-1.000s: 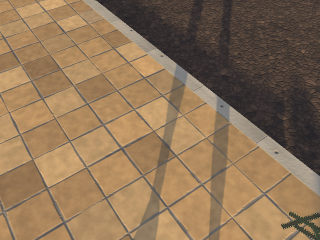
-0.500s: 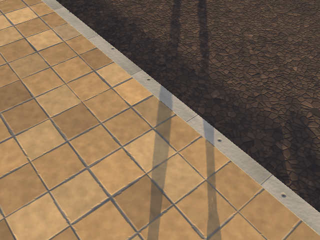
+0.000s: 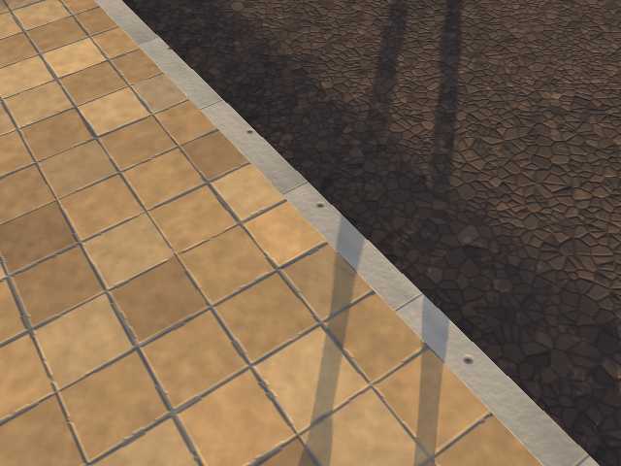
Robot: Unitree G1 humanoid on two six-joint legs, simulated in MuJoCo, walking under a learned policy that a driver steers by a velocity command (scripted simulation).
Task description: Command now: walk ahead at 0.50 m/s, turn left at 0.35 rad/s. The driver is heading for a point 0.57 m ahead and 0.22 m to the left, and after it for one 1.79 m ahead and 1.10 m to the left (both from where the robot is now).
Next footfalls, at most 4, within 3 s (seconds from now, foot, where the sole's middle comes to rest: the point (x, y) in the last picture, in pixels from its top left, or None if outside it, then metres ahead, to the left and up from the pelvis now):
0.42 left None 0.36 0.17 -0.78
0.90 right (296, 371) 0.70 0.10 -0.78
1.44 left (133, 363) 0.73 0.49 -0.78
2.00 right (123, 241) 1.10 0.59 -0.78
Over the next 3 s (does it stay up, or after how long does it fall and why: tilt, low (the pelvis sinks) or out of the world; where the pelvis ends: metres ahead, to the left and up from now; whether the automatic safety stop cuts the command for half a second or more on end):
stays up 1.38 0.81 -0.02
